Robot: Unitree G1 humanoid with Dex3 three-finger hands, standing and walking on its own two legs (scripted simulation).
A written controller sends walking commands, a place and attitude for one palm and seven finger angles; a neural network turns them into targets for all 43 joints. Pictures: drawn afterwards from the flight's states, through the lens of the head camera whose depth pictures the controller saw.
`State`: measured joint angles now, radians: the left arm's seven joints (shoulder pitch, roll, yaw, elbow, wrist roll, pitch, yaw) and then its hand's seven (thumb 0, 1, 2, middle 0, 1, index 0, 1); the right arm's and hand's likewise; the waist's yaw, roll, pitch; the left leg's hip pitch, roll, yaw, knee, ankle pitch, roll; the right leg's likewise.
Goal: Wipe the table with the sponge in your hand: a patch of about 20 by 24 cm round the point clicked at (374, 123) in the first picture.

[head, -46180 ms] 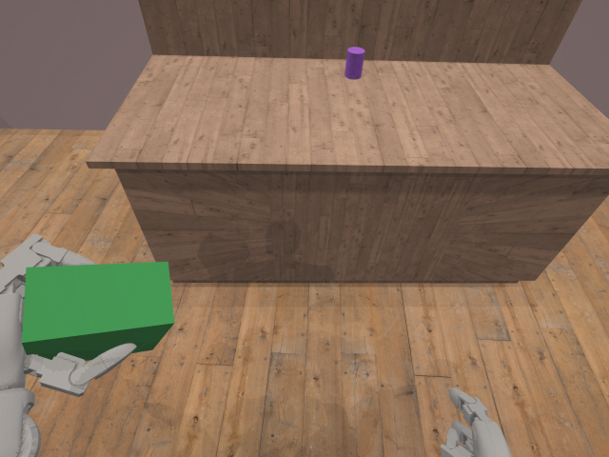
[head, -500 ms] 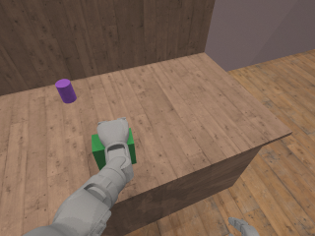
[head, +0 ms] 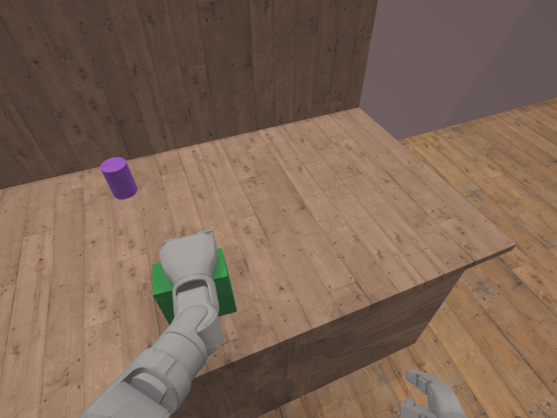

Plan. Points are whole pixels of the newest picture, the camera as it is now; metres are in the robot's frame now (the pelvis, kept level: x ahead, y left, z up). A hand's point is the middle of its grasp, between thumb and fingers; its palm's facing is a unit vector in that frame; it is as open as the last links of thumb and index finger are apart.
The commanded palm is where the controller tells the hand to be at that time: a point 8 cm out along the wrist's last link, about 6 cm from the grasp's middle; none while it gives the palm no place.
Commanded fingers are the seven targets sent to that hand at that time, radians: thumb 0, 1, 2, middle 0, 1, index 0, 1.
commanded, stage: slide back across to the middle lane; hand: left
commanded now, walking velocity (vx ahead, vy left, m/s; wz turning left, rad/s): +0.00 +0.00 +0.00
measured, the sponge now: (198, 294) +0.34 +0.17 -0.06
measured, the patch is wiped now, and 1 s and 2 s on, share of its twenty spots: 1.00 1.00 1.00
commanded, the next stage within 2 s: wipe forward along the middle lane in 0.30 s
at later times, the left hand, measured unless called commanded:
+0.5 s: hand (161, 295) +0.31 +0.22 -0.01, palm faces -0.10 -0.07 -0.99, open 10.3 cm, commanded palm +0.29 +0.21 +0.04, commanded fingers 0.00 0.10 1.30 -1.20 -1.60 -1.20 -1.60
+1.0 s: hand (159, 273) +0.35 +0.23 -0.01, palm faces -0.10 -0.02 -0.99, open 10.2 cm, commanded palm +0.33 +0.24 +0.02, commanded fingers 0.00 0.10 1.30 -1.20 -1.60 -1.20 -1.60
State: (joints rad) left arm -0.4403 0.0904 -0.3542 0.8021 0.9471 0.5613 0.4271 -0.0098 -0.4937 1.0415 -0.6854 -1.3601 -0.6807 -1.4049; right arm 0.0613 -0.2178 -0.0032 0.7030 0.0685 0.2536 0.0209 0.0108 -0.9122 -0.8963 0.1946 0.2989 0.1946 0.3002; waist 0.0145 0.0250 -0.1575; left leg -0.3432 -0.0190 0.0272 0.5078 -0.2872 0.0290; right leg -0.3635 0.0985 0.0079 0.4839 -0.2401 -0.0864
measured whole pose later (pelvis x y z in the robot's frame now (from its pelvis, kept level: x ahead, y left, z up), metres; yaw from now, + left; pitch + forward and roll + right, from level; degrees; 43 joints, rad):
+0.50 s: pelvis -0.02 +0.00 +0.00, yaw +1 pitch +5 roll +0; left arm -0.33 0.21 -0.28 0.66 0.98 0.47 0.31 -0.01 -0.51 1.04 -0.71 -1.34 -0.70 -1.38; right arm 0.06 -0.23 0.01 0.66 0.08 0.21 -0.03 0.01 -0.91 -0.90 0.20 0.30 0.20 0.30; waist 0.03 0.03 -0.11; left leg -0.33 -0.03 0.02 0.51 -0.26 0.03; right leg -0.35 0.09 0.00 0.49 -0.22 -0.08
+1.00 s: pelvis -0.04 +0.00 -0.02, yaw +1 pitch +11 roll +0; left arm -0.65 0.28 -0.14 1.04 1.00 0.34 0.37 -0.01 -0.57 1.06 -0.77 -1.29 -0.77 -1.33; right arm 0.17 -0.25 0.01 0.73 0.06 0.13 -0.04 0.01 -0.91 -0.90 0.20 0.30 0.20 0.30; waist -0.03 0.03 -0.14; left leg -0.57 -0.02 0.01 0.66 -0.28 0.03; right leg -0.58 0.09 -0.02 0.62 -0.23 -0.09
